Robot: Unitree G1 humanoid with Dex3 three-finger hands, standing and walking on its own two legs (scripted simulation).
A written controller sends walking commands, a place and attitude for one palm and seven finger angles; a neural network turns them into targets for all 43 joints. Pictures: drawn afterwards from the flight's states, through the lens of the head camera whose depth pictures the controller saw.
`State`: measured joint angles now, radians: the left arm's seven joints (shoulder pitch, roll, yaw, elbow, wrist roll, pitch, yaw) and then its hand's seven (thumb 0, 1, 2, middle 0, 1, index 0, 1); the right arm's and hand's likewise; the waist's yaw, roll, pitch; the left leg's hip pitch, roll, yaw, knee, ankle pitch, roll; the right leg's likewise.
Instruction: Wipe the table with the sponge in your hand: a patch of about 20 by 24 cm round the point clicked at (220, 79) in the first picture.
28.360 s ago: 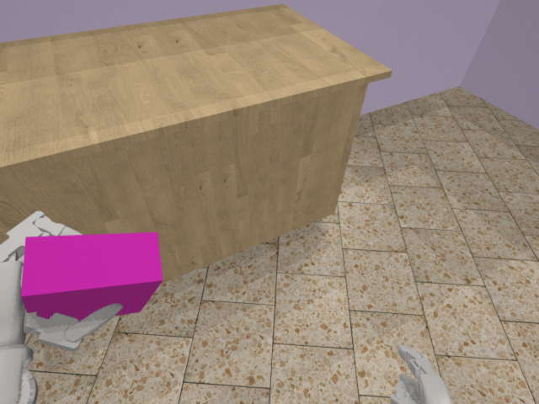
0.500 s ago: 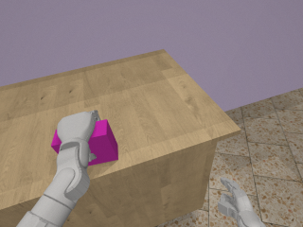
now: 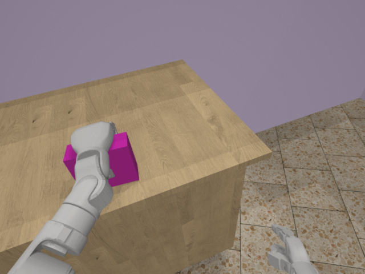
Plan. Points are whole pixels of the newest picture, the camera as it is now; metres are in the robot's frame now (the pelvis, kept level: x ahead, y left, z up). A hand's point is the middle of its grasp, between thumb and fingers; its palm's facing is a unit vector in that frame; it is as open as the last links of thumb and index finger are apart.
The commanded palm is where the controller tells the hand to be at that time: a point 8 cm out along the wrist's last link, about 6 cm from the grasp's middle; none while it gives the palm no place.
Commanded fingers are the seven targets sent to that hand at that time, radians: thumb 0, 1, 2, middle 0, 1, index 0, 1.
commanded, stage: wipe forward along the third lane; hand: left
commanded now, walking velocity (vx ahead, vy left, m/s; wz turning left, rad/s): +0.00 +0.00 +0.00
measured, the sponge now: (107, 168) +0.33 +0.24 +0.07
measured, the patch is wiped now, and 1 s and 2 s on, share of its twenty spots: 0.85 0.95 0.95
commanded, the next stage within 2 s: wipe back along the third lane in 1.28 s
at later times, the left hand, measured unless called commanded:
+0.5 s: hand (106, 142) +0.38 +0.25 +0.11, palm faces -0.04 -0.04 -1.00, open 9.9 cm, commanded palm +0.36 +0.26 +0.15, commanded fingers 0.00 0.10 1.30 -1.20 -1.60 -1.20 -1.60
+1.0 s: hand (104, 129) +0.43 +0.27 +0.11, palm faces -0.09 -0.01 -1.00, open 9.9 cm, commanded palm +0.42 +0.28 +0.15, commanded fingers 0.00 0.10 1.30 -1.20 -1.60 -1.20 -1.60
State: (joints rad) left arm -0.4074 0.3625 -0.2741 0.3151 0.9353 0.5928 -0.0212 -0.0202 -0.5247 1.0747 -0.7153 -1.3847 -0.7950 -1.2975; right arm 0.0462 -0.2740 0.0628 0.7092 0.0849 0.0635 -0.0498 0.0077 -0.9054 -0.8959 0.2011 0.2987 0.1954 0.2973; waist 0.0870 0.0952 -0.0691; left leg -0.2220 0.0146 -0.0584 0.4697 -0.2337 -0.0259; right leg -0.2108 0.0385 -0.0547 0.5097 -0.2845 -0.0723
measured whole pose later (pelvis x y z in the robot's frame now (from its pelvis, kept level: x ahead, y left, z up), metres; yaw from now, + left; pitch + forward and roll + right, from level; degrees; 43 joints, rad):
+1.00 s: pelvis +0.00 -0.01 +0.00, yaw +0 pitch +7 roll +0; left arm -0.79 0.52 -0.08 0.97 0.97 0.26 0.04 0.02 -0.56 1.12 -0.73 -1.35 -0.80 -1.32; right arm 0.24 -0.30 0.02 0.75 0.08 0.09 -0.06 0.00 -0.91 -0.90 0.20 0.30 0.20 0.30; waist -0.03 0.08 -0.10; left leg -0.42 0.04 -0.07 0.52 -0.24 0.01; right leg -0.39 0.07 -0.06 0.51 -0.26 -0.09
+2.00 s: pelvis +0.05 +0.06 +0.00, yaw -1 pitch +6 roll -1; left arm -0.58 0.33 -0.29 0.52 0.96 0.61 0.09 0.00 -0.49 1.07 -0.69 -1.38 -0.75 -1.36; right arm 0.07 -0.26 0.03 0.67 0.09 0.17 0.02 0.00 -0.91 -0.90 0.20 0.30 0.19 0.30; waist 0.06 0.08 -0.14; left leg -0.30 -0.04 -0.03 0.50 -0.30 0.04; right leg -0.25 -0.01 -0.02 0.45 -0.30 0.00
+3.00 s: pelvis +0.02 +0.01 +0.00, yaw -2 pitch +0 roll +1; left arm -0.22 0.36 -0.30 0.07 0.95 0.68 0.04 0.02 -0.47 1.06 -0.67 -1.39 -0.73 -1.38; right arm 0.03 -0.28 0.05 0.64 0.10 0.15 0.02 0.01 -0.91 -0.90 0.20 0.30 0.19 0.30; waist 0.08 0.11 -0.11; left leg -0.22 0.02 -0.03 0.51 -0.29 -0.02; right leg -0.21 0.04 -0.03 0.53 -0.32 -0.06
